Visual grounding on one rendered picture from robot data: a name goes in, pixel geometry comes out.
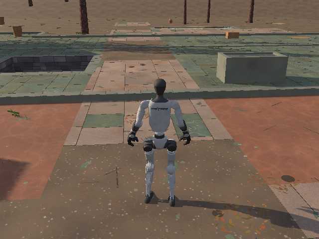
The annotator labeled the robot right thigh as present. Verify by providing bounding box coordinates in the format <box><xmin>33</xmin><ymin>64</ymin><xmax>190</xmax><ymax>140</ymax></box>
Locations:
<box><xmin>166</xmin><ymin>139</ymin><xmax>177</xmax><ymax>175</ymax></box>

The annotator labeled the robot right forearm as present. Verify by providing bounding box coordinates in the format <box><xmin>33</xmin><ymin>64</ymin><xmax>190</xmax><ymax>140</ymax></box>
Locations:
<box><xmin>180</xmin><ymin>120</ymin><xmax>189</xmax><ymax>137</ymax></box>

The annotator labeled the robot left forearm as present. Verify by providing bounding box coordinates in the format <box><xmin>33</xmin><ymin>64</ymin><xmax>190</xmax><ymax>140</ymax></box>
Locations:
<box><xmin>129</xmin><ymin>120</ymin><xmax>139</xmax><ymax>138</ymax></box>

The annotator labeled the left robot upper arm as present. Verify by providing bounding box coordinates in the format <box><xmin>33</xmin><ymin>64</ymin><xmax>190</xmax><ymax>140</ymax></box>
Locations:
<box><xmin>135</xmin><ymin>100</ymin><xmax>149</xmax><ymax>127</ymax></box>

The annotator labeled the right robot upper arm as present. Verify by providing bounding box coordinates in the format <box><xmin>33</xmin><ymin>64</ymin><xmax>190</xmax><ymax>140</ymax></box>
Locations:
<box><xmin>170</xmin><ymin>101</ymin><xmax>184</xmax><ymax>127</ymax></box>

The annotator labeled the robot right hand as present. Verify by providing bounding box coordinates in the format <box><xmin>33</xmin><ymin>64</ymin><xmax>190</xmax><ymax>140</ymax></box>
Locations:
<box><xmin>179</xmin><ymin>135</ymin><xmax>191</xmax><ymax>145</ymax></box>

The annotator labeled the robot left hand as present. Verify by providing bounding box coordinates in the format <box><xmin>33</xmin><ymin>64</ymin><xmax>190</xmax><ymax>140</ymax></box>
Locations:
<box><xmin>127</xmin><ymin>135</ymin><xmax>138</xmax><ymax>146</ymax></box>

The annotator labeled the robot right foot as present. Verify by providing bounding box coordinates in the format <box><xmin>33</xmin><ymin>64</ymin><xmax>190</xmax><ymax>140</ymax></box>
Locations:
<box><xmin>168</xmin><ymin>194</ymin><xmax>175</xmax><ymax>207</ymax></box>

